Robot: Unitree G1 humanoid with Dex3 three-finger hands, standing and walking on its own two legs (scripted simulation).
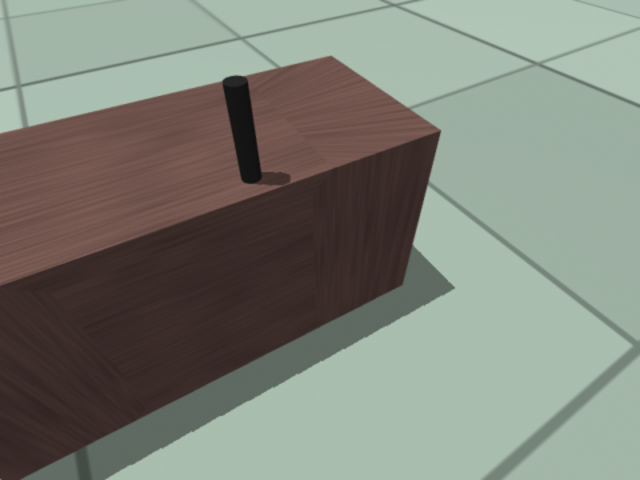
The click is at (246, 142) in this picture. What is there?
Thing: slim round
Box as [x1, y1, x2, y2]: [222, 76, 261, 183]
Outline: 230,76 225,78 222,82 241,179 244,182 252,183 259,180 261,175 247,80 245,77 242,76
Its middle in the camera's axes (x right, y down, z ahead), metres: -0.17 -0.22 +0.81
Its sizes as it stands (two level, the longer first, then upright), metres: 0.048 0.048 0.230
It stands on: a support 0.70 m high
